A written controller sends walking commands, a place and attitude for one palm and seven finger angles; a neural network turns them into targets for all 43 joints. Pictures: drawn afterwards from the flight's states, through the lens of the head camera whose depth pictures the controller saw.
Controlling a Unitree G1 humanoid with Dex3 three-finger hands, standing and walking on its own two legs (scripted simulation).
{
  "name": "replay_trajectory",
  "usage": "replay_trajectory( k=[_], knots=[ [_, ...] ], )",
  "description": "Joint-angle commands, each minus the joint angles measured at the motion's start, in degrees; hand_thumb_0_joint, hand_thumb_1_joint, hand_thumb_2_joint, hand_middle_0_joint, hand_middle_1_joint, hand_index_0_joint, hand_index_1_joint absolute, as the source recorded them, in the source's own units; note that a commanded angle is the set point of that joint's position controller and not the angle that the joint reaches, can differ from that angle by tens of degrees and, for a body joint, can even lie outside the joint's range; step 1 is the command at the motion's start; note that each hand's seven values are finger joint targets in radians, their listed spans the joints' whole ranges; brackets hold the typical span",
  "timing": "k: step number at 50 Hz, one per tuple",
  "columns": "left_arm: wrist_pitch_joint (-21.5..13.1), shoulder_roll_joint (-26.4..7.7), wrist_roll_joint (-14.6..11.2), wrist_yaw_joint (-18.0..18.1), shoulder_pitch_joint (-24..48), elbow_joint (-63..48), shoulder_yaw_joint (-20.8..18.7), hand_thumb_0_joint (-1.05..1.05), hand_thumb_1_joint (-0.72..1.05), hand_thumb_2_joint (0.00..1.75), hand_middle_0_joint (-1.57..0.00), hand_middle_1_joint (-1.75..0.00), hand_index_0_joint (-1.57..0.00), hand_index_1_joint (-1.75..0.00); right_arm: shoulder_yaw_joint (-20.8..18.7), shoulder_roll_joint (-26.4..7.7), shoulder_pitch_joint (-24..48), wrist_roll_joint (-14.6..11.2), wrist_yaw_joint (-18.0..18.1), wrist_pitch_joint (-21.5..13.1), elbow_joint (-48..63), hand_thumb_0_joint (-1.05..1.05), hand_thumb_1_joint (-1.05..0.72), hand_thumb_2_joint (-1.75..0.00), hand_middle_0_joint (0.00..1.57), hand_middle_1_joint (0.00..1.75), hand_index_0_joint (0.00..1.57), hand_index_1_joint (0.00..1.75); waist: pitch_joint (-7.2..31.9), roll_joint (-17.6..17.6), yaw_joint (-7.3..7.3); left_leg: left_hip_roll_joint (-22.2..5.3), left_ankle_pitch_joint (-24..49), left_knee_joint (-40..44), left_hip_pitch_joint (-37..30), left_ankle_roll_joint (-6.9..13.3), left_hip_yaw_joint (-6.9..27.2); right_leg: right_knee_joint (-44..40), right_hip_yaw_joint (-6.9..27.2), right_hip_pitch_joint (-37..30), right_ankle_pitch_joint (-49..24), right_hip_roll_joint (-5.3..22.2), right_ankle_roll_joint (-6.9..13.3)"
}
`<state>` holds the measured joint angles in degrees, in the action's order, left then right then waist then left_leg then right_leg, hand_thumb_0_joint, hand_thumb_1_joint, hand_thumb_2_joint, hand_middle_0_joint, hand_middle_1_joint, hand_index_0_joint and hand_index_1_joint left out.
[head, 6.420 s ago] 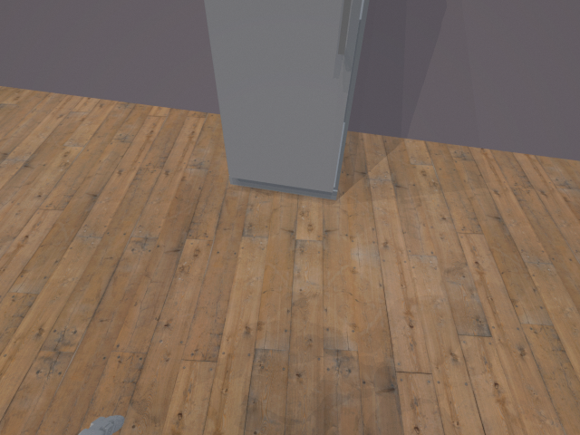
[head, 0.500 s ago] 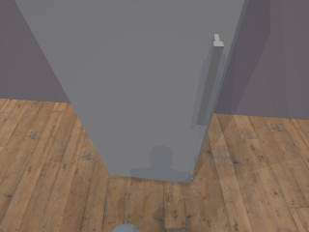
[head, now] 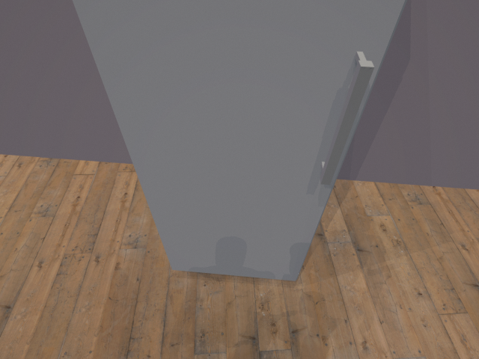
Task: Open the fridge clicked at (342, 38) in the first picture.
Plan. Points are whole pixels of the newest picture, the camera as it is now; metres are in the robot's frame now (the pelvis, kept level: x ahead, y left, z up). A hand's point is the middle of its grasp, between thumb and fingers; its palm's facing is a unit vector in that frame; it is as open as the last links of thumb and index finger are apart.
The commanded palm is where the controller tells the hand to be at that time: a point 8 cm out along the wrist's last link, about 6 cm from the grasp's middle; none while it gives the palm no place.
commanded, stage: come to a stop and stand still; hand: right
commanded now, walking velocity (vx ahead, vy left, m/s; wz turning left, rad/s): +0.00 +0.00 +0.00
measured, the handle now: (340, 126) +0.51 -0.16 +0.13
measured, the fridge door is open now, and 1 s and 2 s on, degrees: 0 0 0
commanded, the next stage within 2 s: look again from close up in 1.02 s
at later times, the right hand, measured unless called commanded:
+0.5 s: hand out of the picture -0.04 -0.16 -0.17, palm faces +0.02 +0.98 -0.17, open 7.4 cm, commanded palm none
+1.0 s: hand out of the picture -0.03 -0.22 -0.17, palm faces +0.03 +0.98 -0.20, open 7.4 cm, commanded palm none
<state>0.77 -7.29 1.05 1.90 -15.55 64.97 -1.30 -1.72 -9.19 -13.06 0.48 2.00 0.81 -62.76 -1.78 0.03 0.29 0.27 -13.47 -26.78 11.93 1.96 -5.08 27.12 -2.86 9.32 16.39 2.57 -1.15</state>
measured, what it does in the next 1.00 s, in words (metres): shifts its weight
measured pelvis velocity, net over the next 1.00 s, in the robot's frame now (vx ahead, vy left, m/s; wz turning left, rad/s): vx -0.04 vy -0.04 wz -0.01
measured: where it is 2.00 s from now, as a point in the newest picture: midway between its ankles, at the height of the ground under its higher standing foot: outside the picture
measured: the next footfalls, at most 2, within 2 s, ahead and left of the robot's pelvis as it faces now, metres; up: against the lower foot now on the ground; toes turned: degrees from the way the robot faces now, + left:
none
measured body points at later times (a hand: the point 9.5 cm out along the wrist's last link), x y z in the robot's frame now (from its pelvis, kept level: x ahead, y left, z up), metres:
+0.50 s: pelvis -0.02 -0.01 +0.00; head -0.01 +0.00 +0.45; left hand -0.05 +0.20 -0.16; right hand -0.04 -0.21 -0.16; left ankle +0.01 +0.09 -0.74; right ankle -0.02 -0.13 -0.74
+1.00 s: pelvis -0.04 -0.04 +0.00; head -0.05 -0.04 +0.45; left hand -0.03 +0.18 -0.16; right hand -0.03 -0.27 -0.16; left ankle +0.01 +0.09 -0.74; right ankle -0.02 -0.13 -0.74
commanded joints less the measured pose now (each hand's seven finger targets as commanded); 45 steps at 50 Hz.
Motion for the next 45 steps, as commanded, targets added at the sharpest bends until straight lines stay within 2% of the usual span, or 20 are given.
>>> replay_trajectory(
  k=[1, 4, 8, 15, 19, 22, 23, 24, 25, 26, 27, 28, 29, 30, 31, 33, 36, 45],
  knots=[
    [-1.29, -5.05, -0.41, 0.45, -1.81, -1.09, -0.13, 0.0, 0.9, 0.9, -0.2, -0.3, -0.2, -0.3, -0.13, -4.41, -3.57, -0.26, -0.07, -1.1, 0.35, 0.0, -0.9, -0.9, 0.2, 0.3, 0.2, 0.3, -0.18, -4.78, 0.72, -6.34, 7.66, 6.36, -3.68, -1.15, 6.84, -8.87, 5.11, 1.95, -8.98, 5.49, 1.7],
    [-0.87, -4.8, -0.42, 0.4, -2.48, -0.88, -0.04, 0.0, 0.9, 0.9, -0.2, -0.3, -0.2, -0.3, 0.27, -4.31, -3.94, -0.05, -0.18, -1.05, -0.63, 0.0, -0.9, -0.9, 0.2, 0.3, 0.2, 0.3, -3.74, -0.76, 0.26, -6.39, 2.46, 9.21, -0.86, -1.21, 7.62, -9.92, 4.55, 2.04, -3.41, 4.53, 1.5],
    [-0.56, -4.67, -0.28, 0.25, -3.77, -0.71, 0.19, 0.0, 0.9, 0.9, -0.2, -0.3, -0.2, -0.3, 0.46, -4.04, -4.91, -0.02, -0.18, -1.04, -1.27, 0.0, -0.9, -0.9, 0.2, 0.3, 0.2, 0.3, -5.99, 0.93, -0.21, -6.55, -3.99, 11.5, 2.42, -1.31, 8.79, -10.25, 3.66, 1.9, -0.28, 3.25, 1.6],
    [-0.77, -4.31, -0.27, 0.14, -5.39, -0.5, 0.32, 0.0, 0.9, 0.9, -0.2, -0.3, -0.2, -0.3, 0.34, -3.44, -6.82, 0.07, -0.02, -1.27, -1.46, 0.0, -0.9, -0.9, 0.2, 0.3, 0.2, 0.3, -4.57, 1.06, -0.28, -6.68, -5.8, 11.86, 2.75, -1.38, 8.86, -9.99, 3.17, 1.84, 0.38, 2.89, 1.8],
    [-1.23, -4.06, -0.37, 0.23, -6.3, -0.26, 0.47, 0.0, 0.9, 0.9, -0.2, -0.3, -0.2, -0.3, 0.38, -3.05, -7.76, 0.03, 0.05, -1.64, -1.58, 0.0, -0.9, -0.9, 0.2, 0.3, 0.2, 0.3, -2.51, 0.38, -0.21, -6.68, -1.98, 10.7, 0.93, -1.03, 8.35, -9.76, 3.35, 1.23, -2.08, 3.31, 1.82],
    [-1.53, -3.68, -0.4, 0.3, -6.63, 0.03, 0.58, 0.0, 0.9, 0.9, -0.2, -0.3, -0.2, -0.3, 0.53, -2.49, -8.11, -0.05, 0.14, -1.72, -1.87, 0.0, -0.9, -0.9, 0.2, 0.3, 0.2, 0.3, -2.79, -0.08, -0.06, -6.58, 0.24, 9.59, 0.55, -0.93, 7.98, -10.11, 3.82, 1.87, -2.8, 3.48, 1.87],
    [-2.61, -6.32, -0.62, -0.68, 1.47, -4.07, 0.43, 0.0, 0.9, 0.9, -0.2, -0.3, -0.2, -0.3, 1.13, -4.69, -12.75, 0.9, 2.26, -3.28, -3.07, 0.0, -0.9, -0.9, 0.2, 0.3, 0.2, 0.3, -4.62, 0.95, 2.95, -9.94, 20.16, 6.87, 0.12, -1.77, 9.98, 2.85, 0.3, 7.33, -3.0, 3.87, 0.12],
    [-2.89, -4.17, -0.78, -0.78, -1.64, -6.02, 0.95, 0.0, 0.9, 0.9, -0.2, -0.3, -0.2, -0.3, 0.98, -7.05, -11.46, 0.92, 1.82, -4.53, -2.56, 0.0, -0.9, -0.9, 0.2, 0.3, 0.2, 0.3, 0.04, 2.71, -0.9, -13.43, 37.39, 5.3, -3.08, 0.2, 10.82, 2.23, 1.13, 4.92, -3.97, 1.27, -0.16],
    [-2.91, -2.53, -0.5, -0.41, -7.05, -5.3, 0.65, 0.0, 0.9, 0.9, -0.2, -0.3, -0.2, -0.3, 0.55, -6.7, -10.55, 0.59, 1.55, -4.51, -0.9, 0.0, -0.9, -0.9, 0.2, 0.3, 0.2, 0.3, 5.9, 2.46, -1.73, -13.68, 33.37, 3.09, -6.02, 1.16, 10.82, 0.78, 1.66, 2.31, -0.3, 0.48, 0.69],
    [-3.02, -3.0, -0.51, -0.29, -8.35, -4.65, 0.51, 0.0, 0.9, 0.9, -0.2, -0.3, -0.2, -0.3, 0.77, -5.64, -9.73, 0.39, 1.44, -4.32, -0.55, 0.0, -0.9, -0.9, 0.2, 0.3, 0.2, 0.3, 8.9, 3.22, -2.01, -12.04, 27.06, 2.52, -6.15, 1.7, 9.36, 0.17, 1.93, 1.47, -3.13, 0.85, 0.87],
    [-2.84, -3.77, -0.5, -0.26, -8.42, -4.05, 0.53, 0.0, 0.9, 0.9, -0.2, -0.3, -0.2, -0.3, 0.97, -5.08, -8.22, 0.22, 1.2, -4.06, -0.15, 0.0, -0.9, -0.9, 0.2, 0.3, 0.2, 0.3, 8.25, 4.56, -2.06, -10.74, 17.72, 3.13, -4.72, 1.49, 8.38, -0.55, 2.43, 1.3, -4.5, 1.47, 1.12],
    [-2.67, -3.97, -0.4, -0.29, -7.94, -4.27, 0.4, 0.0, 0.9, 0.9, -0.2, -0.3, -0.2, -0.3, 1.06, -4.34, -7.49, 0.2, 0.98, -3.68, 0.47, 0.0, -0.9, -0.9, 0.2, 0.3, 0.2, 0.3, 5.55, 3.39, -1.8, -9.67, 8.57, 4.23, -1.7, 1.21, 8.27, -1.46, 2.91, 1.5, -4.76, 1.7, 1.38],
    [-2.5, -4.21, -0.23, -0.36, -7.53, -4.72, 0.45, 0.0, 0.9, 0.9, -0.2, -0.3, -0.2, -0.3, 1.16, -4.36, -6.51, 0.35, 0.89, -3.2, 1.26, 0.0, -0.9, -0.9, 0.2, 0.3, 0.2, 0.3, 1.06, 1.95, -1.61, -8.61, 1.32, 5.07, 1.59, 0.97, 7.72, -2.34, 3.42, 3.23, -4.11, 2.15, 1.62],
    [-2.37, -4.47, -0.11, -0.41, -7.06, -4.89, 0.47, 0.0, 0.9, 0.9, -0.2, -0.3, -0.2, -0.3, 1.13, -4.01, -6.23, 0.41, 0.78, -2.87, 1.44, 0.0, -0.9, -0.9, 0.2, 0.3, 0.2, 0.3, -3.07, 0.68, -1.38, -7.74, -3.44, 5.39, 4.03, 0.64, 7.56, -3.63, 4.34, 5.84, -2.82, 2.4, 1.86],
    [-2.27, -4.87, -0.06, -0.46, -6.98, -5.35, 0.46, 0.0, 0.9, 0.9, -0.2, -0.3, -0.2, -0.3, 1.04, -4.09, -6.44, 0.47, 0.68, -2.66, 1.73, 0.0, -0.9, -0.9, 0.2, 0.3, 0.2, 0.3, -5.15, 0.18, -1.13, -7.17, -5.91, 5.48, 4.74, 0.4, 7.48, -4.98, 4.99, 8.11, -0.56, 2.57, 2.05],
    [-2.26, -5.63, -0.03, -0.5, -6.69, -6.12, 0.41, 0.0, 0.9, 0.9, -0.2, -0.3, -0.2, -0.3, 1.0, -4.09, -7.06, 0.57, 0.56, -2.29, 2.4, 0.0, -0.9, -0.9, 0.2, 0.3, 0.2, 0.3, -7.29, -0.66, -0.68, -6.26, -6.8, 4.69, 4.36, 0.26, 7.24, -7.67, 6.55, 11.78, 4.18, 2.74, 2.55],
    [-2.43, -6.53, 0.05, -0.49, -6.33, -6.92, 0.25, 0.0, 0.9, 0.9, -0.2, -0.3, -0.2, -0.3, 0.96, -4.14, -7.93, 0.69, 0.42, -1.98, 3.12, 0.0, -0.9, -0.9, 0.2, 0.3, 0.2, 0.3, -7.32, -1.65, -0.11, -5.63, -4.45, 3.03, 2.49, -0.12, 6.11, -10.07, 8.04, 14.14, 8.1, 3.23, 2.91],
    [-2.82, -8.51, -0.05, -0.59, -4.87, -8.07, -0.12, 0.0, 0.9, 0.9, -0.2, -0.3, -0.2, -0.3, 0.79, -4.72, -7.96, 0.75, 0.14, -1.9, 4.97, 0.0, -0.9, -0.9, 0.2, 0.3, 0.2, 0.3, -3.75, -0.41, 0.17, -6.04, 0.2, 2.47, -0.53, -0.56, 5.28, -11.61, 9.01, 12.3, 6.99, 3.67, 3.54]
  ],
)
